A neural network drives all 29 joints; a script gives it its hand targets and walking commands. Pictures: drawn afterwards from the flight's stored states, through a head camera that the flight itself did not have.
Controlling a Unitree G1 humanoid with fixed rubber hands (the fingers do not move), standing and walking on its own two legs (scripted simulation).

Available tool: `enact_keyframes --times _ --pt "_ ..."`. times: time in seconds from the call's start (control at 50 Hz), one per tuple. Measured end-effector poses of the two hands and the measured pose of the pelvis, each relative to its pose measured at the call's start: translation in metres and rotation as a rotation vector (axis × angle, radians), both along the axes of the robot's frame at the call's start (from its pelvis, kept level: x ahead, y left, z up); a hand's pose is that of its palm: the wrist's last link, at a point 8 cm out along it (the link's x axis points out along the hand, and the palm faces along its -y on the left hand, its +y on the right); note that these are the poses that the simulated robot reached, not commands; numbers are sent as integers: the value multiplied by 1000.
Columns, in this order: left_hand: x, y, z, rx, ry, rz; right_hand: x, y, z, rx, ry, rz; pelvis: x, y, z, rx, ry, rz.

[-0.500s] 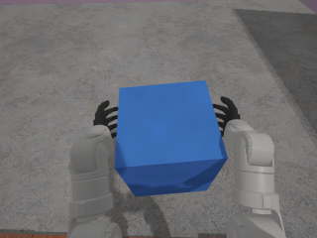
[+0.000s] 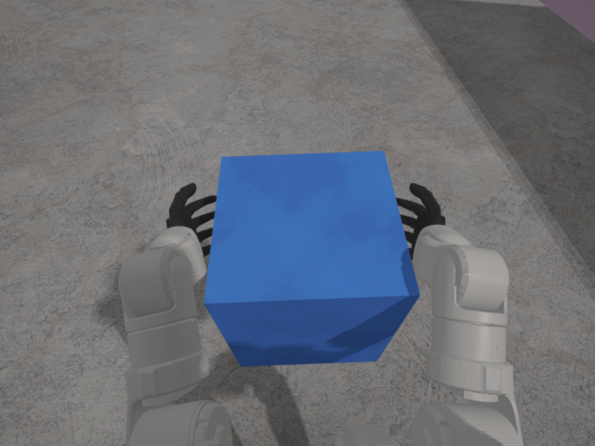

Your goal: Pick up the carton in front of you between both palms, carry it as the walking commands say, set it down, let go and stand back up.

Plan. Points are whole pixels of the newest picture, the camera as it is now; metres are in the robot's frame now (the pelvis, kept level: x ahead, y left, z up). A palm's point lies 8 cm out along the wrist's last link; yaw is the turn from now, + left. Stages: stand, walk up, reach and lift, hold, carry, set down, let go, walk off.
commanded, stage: carry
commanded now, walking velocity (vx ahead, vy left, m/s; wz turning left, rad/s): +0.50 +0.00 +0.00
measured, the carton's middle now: (306, 268) +0.34 -0.02 +0.04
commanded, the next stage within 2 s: none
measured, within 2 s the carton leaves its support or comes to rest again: neither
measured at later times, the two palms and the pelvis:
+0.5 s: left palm (203, 135) +0.60 +0.14 +0.08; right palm (367, 122) +0.63 -0.16 +0.08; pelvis +0.32 -0.03 +0.00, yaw +2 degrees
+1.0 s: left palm (194, 45) +0.90 +0.18 +0.10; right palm (328, 41) +0.89 -0.12 +0.10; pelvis +0.63 +0.03 +0.01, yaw -1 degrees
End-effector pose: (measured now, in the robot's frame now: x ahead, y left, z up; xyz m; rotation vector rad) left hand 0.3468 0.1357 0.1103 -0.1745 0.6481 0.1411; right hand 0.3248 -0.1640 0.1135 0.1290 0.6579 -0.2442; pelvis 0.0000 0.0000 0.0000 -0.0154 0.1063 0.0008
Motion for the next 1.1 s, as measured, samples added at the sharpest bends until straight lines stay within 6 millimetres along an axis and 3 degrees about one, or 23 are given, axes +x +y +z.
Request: enact_keyframes --times 0.14,0.3,0.36,0.44,0.52,0.64,0.72,0.78,0.86,0.96,1.1 --pt "81 -7 -18 16 -5 0 82 -9 -14 9 0 -21 87 -3 3 -5 6 -2" --pt "191 -12 -28 63 -75 39 213 -13 -29 -7 -70 73 209 -27 -24 0 -3 4" --pt "212 -5 -37 63 -18 73 246 -6 -39 -4 -16 118 241 -33 -17 10 -3 11" --pt "231 3 -41 38 27 129 276 3 -43 39 25 125 288 -37 -3 30 1 23" --pt "266 7 -29 81 15 103 309 7 -35 -2 11 162 337 -31 5 37 -4 22" --pt "345 9 -13 97 -52 31 369 9 -20 -26 -53 112 421 -12 1 34 -19 17" --pt "408 22 -20 87 -83 4 425 22 -21 -38 -81 82 482 7 -17 19 -37 -1" --pt "450 33 -32 70 -50 -9 464 32 -27 -54 -46 71 517 19 -20 32 -43 -16" --pt "487 39 -34 52 14 -15 496 39 -29 -45 18 55 555 29 -7 5 -44 -26" --pt "533 45 -20 62 -2 -31 541 45 -15 -53 4 57 610 34 7 -16 -40 -20" --pt "598 44 -6 74 -49 -5 614 44 -4 -53 -45 88 703 26 6 -19 -38 -11"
